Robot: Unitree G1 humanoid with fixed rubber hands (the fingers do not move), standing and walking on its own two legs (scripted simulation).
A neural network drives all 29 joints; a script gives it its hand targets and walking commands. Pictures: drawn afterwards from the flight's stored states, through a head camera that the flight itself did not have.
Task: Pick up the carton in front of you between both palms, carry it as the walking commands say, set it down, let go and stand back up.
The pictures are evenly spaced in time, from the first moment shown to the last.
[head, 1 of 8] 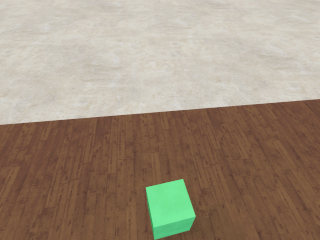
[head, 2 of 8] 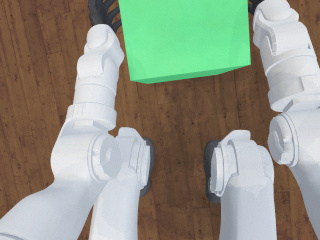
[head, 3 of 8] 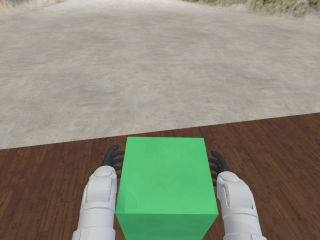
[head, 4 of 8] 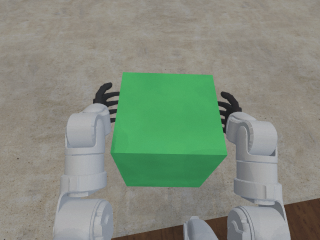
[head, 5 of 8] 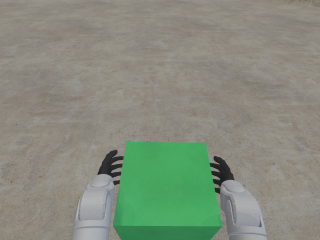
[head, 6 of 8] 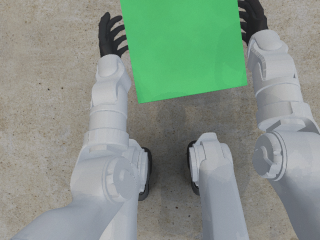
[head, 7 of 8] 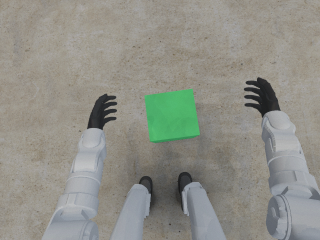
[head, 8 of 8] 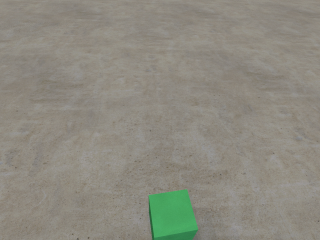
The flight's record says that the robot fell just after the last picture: no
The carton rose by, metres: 0.68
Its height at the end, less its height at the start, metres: -0.09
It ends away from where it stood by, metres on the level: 2.80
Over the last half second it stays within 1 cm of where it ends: yes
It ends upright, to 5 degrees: yes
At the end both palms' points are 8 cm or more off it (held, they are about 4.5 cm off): yes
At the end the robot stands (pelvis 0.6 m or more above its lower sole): yes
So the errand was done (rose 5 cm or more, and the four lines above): yes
